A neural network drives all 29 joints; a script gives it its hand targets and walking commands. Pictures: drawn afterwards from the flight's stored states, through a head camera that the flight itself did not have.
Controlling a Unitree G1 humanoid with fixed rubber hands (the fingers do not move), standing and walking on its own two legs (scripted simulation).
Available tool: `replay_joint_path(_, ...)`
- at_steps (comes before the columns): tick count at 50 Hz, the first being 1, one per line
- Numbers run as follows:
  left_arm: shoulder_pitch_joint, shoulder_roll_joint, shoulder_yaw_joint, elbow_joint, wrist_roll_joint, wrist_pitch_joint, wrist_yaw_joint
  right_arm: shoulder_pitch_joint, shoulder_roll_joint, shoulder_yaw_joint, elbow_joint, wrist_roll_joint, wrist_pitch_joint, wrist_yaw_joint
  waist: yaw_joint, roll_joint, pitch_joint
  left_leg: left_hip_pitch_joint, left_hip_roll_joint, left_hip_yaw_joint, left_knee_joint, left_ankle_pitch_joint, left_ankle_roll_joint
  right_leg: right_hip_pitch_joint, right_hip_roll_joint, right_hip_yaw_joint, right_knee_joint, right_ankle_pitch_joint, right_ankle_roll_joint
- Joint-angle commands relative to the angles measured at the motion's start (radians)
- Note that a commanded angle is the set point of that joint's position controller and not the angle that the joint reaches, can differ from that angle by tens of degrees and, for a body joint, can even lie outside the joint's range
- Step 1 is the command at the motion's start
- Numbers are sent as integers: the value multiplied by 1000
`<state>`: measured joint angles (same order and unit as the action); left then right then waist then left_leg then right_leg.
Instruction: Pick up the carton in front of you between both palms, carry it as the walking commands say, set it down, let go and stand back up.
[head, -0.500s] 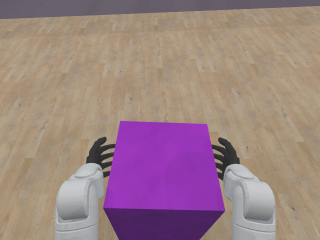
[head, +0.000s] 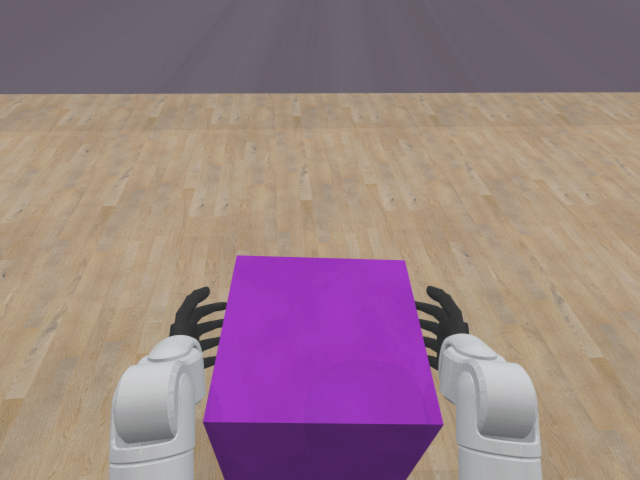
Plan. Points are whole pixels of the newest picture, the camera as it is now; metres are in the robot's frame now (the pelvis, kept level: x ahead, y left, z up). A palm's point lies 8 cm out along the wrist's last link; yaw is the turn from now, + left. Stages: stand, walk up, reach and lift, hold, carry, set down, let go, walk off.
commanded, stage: carry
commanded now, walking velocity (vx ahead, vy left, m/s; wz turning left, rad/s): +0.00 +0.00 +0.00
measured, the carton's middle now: (317, 382) +0.27 +0.01 +0.01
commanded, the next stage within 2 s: hold in 1.22 s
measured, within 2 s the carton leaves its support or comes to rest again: neither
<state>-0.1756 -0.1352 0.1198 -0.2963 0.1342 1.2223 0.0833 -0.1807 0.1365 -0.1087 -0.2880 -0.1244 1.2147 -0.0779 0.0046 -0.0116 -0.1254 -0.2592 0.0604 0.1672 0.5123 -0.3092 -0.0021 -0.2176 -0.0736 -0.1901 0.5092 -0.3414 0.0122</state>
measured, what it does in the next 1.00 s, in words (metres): shifts its weight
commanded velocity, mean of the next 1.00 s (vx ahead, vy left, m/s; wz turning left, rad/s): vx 0.00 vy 0.00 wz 0.00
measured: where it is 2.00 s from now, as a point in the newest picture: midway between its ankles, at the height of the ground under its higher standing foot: outside the picture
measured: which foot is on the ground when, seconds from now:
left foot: down 0.00-1.00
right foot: down 0.00-1.00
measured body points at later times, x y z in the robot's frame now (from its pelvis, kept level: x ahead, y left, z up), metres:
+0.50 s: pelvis -0.02 +0.00 +0.00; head -0.04 +0.00 +0.45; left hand +0.26 +0.16 +0.06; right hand +0.26 -0.15 +0.06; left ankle -0.03 +0.11 -0.74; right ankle -0.06 -0.11 -0.74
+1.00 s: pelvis -0.05 +0.00 +0.00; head -0.07 +0.00 +0.45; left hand +0.26 +0.15 +0.03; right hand +0.26 -0.15 +0.03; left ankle -0.03 +0.11 -0.74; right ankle -0.06 -0.11 -0.74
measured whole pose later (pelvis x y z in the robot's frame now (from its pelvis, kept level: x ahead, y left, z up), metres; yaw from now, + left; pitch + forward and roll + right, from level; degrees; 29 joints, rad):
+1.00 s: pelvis -0.05 +0.00 +0.00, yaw +0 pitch +2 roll +0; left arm -0.25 -0.15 0.20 0.24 0.27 0.69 0.02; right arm -0.25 0.15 -0.20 0.23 -0.26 0.69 -0.01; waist 0.00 0.00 -0.09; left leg -0.29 0.06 0.17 0.49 -0.23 0.01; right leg -0.26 -0.07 -0.19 0.50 -0.27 -0.01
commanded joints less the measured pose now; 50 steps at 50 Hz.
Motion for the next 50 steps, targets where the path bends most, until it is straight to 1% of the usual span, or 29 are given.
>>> replay_joint_path(1, -467, -911, -726, -86, -440, -3, -260, -427, 927, 698, -67, 407, -2, 243, -3, 31, -284, 163, 121, -86, 24, 775, 8, 109, -88, 64, 24, 612, 11)
replay_joint_path(5, -446, -909, -723, -95, -434, -4, -258, -418, 923, 705, -83, 410, -2, 243, -3, 22, -288, 156, 116, -84, 30, 733, 8, 118, -92, 66, 27, 621, 8)
replay_joint_path(9, -429, -904, -722, -89, -427, -4, -259, -406, 917, 710, -80, 408, -1, 245, -4, 15, -274, 138, 111, -83, 27, 656, 8, 118, -98, 70, 22, 609, 3)
replay_joint_path(13, -425, -906, -729, -59, -415, -16, -263, -401, 918, 718, -49, 399, -13, 251, -5, 14, -244, 118, 110, -84, 11, 568, 10, 101, -102, 75, 6, 540, -2)
replay_joint_path(17, -424, -907, -734, -8, -394, -51, -268, -402, 919, 724, -2, 379, -48, 257, -6, 15, -207, 100, 112, -88, -12, 500, 12, 82, -104, 81, -17, 468, -4)
replay_joint_path(26, -425, -870, -691, 75, -326, -180, -268, -403, 879, 678, 78, 314, -173, 259, -6, 14, -168, 81, 110, -98, -63, 352, 20, 55, -103, 96, -68, 325, -15)
replay_joint_path(31, -403, -826, -636, 142, -269, -259, -266, -381, 838, 626, 144, 255, -252, 255, -5, 13, -169, 72, 108, -98, -74, 317, 21, 47, -102, 99, -79, 298, -19)
replay_joint_path(36, -424, -806, -560, 238, -203, -358, -266, -398, 820, 548, 239, 191, -350, 255, -4, 14, -163, 61, 108, -101, -85, 274, 21, 31, -101, 103, -91, 258, -22)
replay_joint_path(42, -491, -829, -455, 393, -126, -495, -273, -465, 840, 443, 392, 114, -486, 264, -5, 14, -175, 58, 107, -106, -91, 241, 20, 22, -100, 106, -97, 223, -24)
replay_joint_path(44, -517, -850, -434, 437, -110, -538, -279, -490, 861, 421, 438, 97, -529, 270, -5, 15, -183, 59, 107, -107, -91, 235, 20, 22, -99, 107, -96, 214, -26)
replay_joint_path(47, -542, -886, -429, 472, -102, -580, -288, -516, 896, 417, 473, 89, -571, 278, -5, 15, -201, 66, 106, -108, -87, 242, 21, 27, -99, 108, -92, 219, -27)
replay_joint_path(50, -540, -909, -449, 469, -109, -589, -292, -513, 918, 436, 472, 95, -580, 282, -5, 16, -219, 74, 107, -106, -81, 261, 20, 35, -99, 107, -84, 240, -27)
